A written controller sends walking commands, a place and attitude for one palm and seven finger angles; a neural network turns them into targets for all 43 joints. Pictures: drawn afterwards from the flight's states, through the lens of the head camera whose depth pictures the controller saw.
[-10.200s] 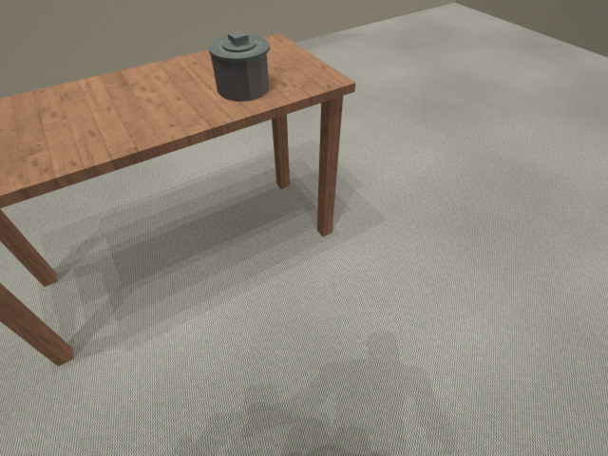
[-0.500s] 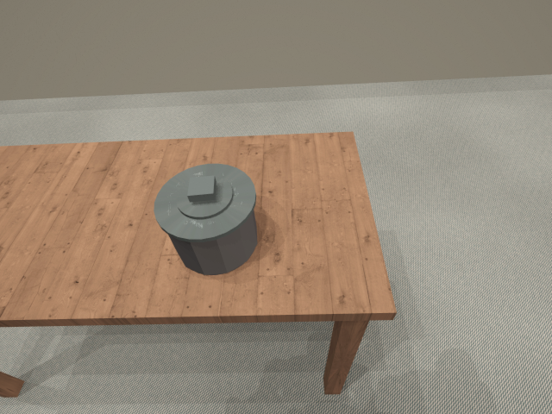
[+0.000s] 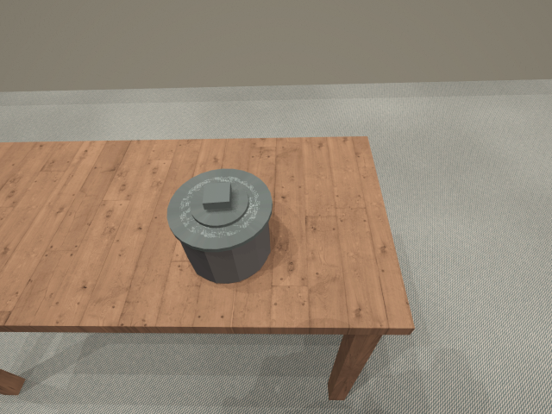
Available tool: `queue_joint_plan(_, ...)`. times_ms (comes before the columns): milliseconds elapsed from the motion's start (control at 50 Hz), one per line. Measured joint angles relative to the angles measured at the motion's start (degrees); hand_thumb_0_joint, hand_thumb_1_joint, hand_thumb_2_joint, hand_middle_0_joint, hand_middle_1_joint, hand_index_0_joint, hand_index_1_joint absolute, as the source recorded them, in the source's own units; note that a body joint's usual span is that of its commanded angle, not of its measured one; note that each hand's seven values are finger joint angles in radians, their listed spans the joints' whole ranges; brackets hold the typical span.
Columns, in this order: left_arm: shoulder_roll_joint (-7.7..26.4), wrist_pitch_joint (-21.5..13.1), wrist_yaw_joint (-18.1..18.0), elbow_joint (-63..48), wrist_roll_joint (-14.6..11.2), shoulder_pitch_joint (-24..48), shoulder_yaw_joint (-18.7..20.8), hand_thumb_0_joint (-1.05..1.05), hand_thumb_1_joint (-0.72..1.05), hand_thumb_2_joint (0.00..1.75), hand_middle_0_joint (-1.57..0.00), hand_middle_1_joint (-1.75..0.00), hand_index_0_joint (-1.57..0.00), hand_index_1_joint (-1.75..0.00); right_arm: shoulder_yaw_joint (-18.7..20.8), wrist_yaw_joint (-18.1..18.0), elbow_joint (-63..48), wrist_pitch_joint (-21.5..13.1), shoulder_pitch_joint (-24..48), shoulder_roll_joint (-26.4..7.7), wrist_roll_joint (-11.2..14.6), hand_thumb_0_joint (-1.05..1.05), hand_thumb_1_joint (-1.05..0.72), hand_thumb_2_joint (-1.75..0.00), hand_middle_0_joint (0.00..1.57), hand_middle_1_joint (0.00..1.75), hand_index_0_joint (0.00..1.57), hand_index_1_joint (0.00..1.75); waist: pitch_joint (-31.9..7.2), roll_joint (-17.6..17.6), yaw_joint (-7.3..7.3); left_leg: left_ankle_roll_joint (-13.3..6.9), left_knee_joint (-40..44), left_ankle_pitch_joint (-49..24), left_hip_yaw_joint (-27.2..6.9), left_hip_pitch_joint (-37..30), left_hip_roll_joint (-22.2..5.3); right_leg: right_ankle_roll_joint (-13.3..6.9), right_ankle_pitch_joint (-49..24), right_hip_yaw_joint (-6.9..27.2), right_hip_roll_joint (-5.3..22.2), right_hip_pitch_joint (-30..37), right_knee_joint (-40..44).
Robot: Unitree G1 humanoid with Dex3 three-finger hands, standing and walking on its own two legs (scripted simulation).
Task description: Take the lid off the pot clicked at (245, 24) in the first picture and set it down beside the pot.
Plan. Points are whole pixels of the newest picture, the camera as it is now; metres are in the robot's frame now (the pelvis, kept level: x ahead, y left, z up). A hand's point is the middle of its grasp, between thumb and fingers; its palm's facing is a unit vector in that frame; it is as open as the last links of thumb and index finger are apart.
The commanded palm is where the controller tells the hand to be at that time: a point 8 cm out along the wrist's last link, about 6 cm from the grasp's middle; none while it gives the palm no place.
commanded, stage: look again from close up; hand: left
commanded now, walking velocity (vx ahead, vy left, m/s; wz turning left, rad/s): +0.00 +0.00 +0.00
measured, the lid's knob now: (217, 195) +0.41 +0.12 +0.09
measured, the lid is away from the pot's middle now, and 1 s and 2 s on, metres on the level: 0.00 0.00 0.00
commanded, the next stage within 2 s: shuffle to correct the standing spot in 0.74 s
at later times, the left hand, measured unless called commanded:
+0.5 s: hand out of the picture +0.01 +0.19 -0.16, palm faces +0.02 -0.97 -0.25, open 7.4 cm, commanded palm none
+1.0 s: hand out of the picture +0.00 +0.18 -0.17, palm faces +0.03 -0.97 -0.23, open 7.4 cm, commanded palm none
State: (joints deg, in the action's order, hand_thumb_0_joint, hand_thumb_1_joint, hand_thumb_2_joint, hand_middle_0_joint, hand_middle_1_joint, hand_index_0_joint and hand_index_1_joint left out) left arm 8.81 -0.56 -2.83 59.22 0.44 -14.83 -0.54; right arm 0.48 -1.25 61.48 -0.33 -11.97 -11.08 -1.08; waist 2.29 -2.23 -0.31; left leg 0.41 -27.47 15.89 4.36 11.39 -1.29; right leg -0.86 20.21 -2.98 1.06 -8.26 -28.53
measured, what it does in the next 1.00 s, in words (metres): stands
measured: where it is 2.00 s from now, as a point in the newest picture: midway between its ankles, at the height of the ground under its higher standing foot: outside the picture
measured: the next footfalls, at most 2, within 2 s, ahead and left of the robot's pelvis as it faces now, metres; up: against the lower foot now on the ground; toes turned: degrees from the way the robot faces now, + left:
none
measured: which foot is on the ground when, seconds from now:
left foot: down 0.00-1.00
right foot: down 0.00-1.00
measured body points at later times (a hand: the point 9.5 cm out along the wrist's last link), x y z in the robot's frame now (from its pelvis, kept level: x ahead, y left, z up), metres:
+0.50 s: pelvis +0.00 +0.01 +0.00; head +0.03 -0.02 +0.45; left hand +0.01 +0.24 -0.14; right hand +0.01 -0.22 -0.17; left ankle -0.02 +0.12 -0.74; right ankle -0.05 -0.10 -0.74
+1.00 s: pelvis +0.00 +0.00 +0.00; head +0.02 -0.02 +0.45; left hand +0.00 +0.23 -0.15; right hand -0.01 -0.21 -0.17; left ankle -0.02 +0.12 -0.74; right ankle -0.05 -0.10 -0.74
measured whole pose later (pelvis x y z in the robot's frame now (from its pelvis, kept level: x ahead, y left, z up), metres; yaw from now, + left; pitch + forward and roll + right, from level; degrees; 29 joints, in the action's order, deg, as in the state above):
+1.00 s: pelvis +0.00 +0.00 +0.00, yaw +0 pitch +0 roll +1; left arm 7.6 0.1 -2.7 61.0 0.4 -17.0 -0.2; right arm 0.7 -2.0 64.5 -0.6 -15.1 -9.0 -0.4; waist 2.5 -1.6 -0.2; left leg 0.0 -25.7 14.5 4.7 11.2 -0.8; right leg -0.5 19.1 -2.7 1.5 -8.5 -27.5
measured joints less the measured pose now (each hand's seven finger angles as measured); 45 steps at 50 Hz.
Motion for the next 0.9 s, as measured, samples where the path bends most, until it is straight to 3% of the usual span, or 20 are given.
queue_joint_plan(900,-1.3,0.1,0.1,2.4,0.0,-2.1,0.0,0.01,0.91,0.9,-0.2,-0.3,-0.2,-0.3,-0.2,-0.5,3.4,-0.5,-3.7,2.0,0.4,0.01,-0.91,-0.9,0.2,0.3,0.2,0.3,-0.2,0.2,0.04,-0.5,1.9,-0.9,0.1,-0.7,0.5,0.5,-1.0,0.1,0.4,0.7,1.9)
